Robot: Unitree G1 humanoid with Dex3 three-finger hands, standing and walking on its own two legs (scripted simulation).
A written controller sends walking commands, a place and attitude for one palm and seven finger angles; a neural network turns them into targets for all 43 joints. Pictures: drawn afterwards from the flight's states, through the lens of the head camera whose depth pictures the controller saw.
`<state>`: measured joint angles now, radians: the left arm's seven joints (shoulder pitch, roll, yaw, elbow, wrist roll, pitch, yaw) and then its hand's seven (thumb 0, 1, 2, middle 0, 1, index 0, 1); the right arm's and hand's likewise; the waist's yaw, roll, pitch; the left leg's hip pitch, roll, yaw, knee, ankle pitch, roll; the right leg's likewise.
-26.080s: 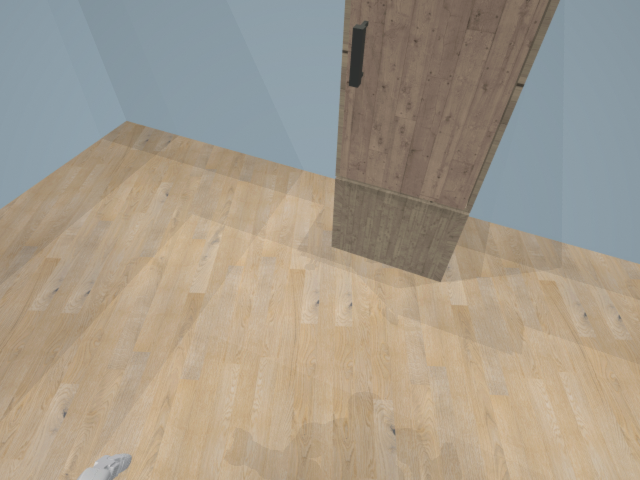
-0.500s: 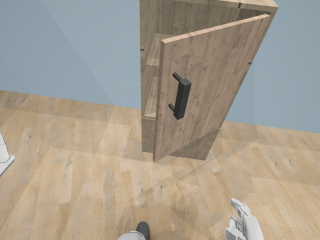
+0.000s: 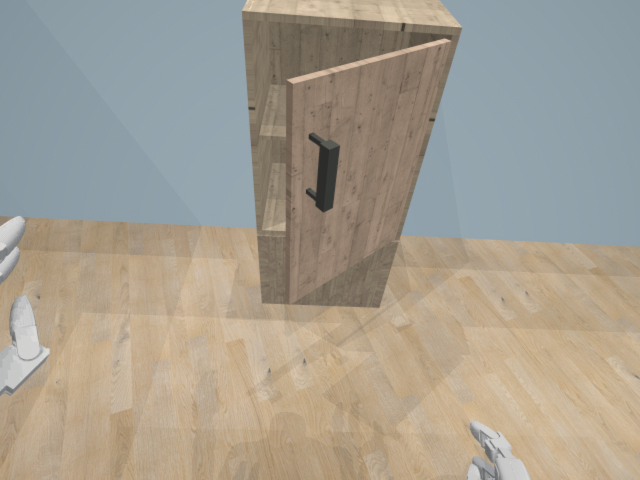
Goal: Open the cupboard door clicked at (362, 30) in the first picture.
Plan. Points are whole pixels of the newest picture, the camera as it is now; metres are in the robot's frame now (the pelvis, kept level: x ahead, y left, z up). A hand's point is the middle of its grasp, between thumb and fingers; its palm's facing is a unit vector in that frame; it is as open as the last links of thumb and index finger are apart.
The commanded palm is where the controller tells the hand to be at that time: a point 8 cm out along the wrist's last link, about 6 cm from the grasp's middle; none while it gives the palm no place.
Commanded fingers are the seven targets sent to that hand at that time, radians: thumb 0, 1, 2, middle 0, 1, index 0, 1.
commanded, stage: stop stepping back and stand still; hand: left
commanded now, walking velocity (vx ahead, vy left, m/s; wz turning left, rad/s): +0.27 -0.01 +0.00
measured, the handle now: (319, 172) +0.64 +0.02 +0.05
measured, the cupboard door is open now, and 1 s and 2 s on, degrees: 40 40 40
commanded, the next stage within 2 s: let the arm hang, fingers relaxed in 1.14 s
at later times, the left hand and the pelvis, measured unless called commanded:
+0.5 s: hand out of the picture +0.16 +0.29 +0.17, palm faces +0.46 -0.76 -0.45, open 7.4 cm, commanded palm +0.09 +0.33 +0.17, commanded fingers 0.00 0.90 0.90 -0.20 -0.30 -0.20 -0.30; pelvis -0.04 +0.02 -0.01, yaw +1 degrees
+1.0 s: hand (32, 356) +0.19 +0.26 +0.16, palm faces +0.43 -0.76 -0.48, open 7.4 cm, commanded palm +0.13 +0.30 +0.17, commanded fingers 0.00 0.90 0.90 -0.20 -0.30 -0.20 -0.30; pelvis -0.01 +0.00 -0.01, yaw +0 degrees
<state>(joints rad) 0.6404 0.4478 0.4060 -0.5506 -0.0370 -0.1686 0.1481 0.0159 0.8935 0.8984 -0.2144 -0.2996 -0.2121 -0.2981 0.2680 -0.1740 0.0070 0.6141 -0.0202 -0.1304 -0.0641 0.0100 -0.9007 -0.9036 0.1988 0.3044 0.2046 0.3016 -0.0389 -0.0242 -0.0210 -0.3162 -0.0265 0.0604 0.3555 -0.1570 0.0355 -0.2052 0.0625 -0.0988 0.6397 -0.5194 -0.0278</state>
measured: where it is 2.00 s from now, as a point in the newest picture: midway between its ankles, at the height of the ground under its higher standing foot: outside the picture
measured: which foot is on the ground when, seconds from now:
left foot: down 0.00-0.02, up 0.04-0.36, down 0.38-0.66, up 0.68-0.92, down 0.94-1.00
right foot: up 0.00-0.02, down 0.04-0.38, up 0.40-0.62, down 0.64-1.00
